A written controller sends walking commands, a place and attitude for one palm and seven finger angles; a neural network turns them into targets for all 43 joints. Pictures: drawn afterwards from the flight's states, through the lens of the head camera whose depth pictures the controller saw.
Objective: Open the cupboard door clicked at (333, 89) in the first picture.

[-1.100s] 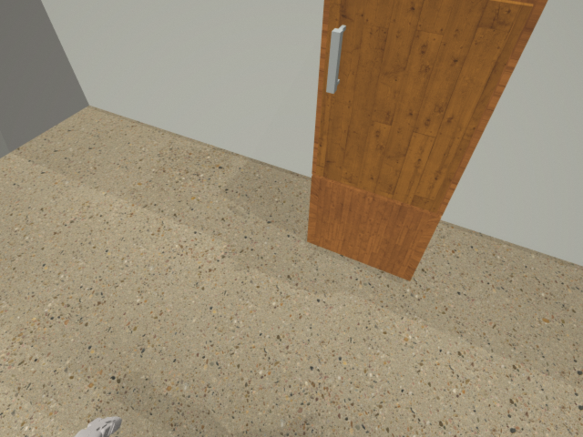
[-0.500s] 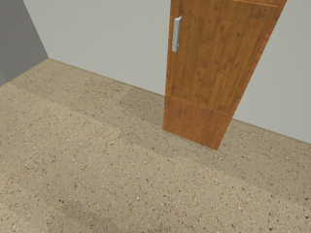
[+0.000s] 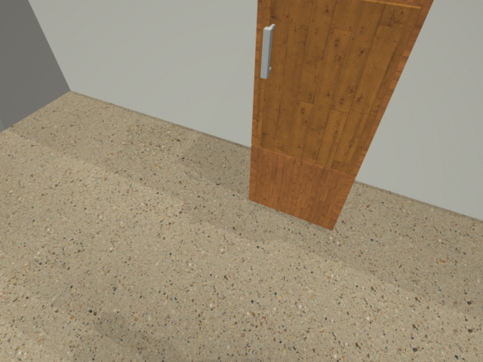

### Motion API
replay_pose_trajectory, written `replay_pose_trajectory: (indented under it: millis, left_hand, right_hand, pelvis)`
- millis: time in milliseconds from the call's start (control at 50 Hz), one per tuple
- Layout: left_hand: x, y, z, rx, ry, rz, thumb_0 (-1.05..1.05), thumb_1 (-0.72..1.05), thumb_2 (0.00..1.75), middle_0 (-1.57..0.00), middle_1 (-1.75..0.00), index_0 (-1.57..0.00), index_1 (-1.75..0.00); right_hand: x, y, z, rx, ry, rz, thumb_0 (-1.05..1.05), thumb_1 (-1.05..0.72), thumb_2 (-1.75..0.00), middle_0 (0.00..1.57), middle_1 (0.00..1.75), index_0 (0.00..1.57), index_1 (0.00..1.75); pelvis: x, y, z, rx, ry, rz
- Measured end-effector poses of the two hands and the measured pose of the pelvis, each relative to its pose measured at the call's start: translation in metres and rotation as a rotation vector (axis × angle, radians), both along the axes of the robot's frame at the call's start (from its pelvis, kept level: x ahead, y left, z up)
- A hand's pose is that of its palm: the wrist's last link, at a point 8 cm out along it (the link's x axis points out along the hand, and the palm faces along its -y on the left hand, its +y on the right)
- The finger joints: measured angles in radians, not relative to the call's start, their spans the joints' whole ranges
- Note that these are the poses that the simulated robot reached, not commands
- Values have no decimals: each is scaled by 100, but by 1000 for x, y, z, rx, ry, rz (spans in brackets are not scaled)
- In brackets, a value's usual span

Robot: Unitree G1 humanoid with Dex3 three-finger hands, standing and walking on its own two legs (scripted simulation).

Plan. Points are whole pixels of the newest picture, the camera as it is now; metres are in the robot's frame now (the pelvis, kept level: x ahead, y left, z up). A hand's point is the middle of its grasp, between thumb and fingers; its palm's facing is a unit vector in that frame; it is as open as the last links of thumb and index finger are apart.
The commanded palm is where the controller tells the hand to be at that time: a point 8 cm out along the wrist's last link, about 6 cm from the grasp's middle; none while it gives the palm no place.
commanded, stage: look at it before walking up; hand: left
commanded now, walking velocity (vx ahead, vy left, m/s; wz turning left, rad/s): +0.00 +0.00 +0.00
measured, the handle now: (268, 51) +0.99 -0.04 +0.07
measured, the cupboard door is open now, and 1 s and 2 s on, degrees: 0 0 0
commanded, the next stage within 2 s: turn to face it in 0.34 s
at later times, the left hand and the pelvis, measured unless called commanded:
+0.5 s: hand out of the picture +0.09 +0.25 -0.15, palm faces -0.04 -0.94 -0.34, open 7.4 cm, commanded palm none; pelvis +0.01 +0.00 +0.00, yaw +0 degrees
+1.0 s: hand out of the picture +0.05 +0.16 -0.17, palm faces -0.17 -0.95 -0.25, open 7.4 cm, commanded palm none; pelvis -0.01 -0.02 -0.01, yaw -13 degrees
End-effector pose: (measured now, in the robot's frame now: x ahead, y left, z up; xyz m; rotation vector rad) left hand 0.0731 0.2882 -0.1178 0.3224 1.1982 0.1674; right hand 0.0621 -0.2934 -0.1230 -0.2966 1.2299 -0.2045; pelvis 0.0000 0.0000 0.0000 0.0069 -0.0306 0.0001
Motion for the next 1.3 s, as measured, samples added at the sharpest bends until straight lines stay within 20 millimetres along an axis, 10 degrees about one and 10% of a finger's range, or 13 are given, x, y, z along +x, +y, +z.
replay_pose_trajectory:
  millis: [580, 840, 1000, 1300]
  left_hand:
    - [13, 2, -3, 9, 15, -3, 1, 90, 90, -21, -30, -20, -29]
    - [-4, -57, -28, -37, 96, -89, 1, 90, 90, -20, -30, -20, -29]
    - [-19, -82, -16, -72, 138, -97, 1, 90, 90, -21, -30, -20, -29]
    - [26, -46, -36, -115, 64, -192, 1, 90, 90, -21, -30, -20, -29]
  right_hand:
    - [21, 5, 1, -5, -41, -19, 0, -91, -90, 21, 30, 21, 30]
    - [-34, 14, -48, 117, -7, -182, 0, -90, -90, 21, 30, 21, 30]
    - [-59, 11, -31, 125, 30, -248, 0, -91, -90, 21, 30, 20, 30]
    - [-76, 51, -9, 41, -77, -348, 0, -91, -90, 20, 30, 20, 29]
  pelvis:
    - [9, 2, -2, 1, 10, -39]
    - [-6, -20, -27, 26, 6, -174]
    - [-11, -25, -7, 31, 43, -222]
    - [-12, 19, -12, -10, 58, -316]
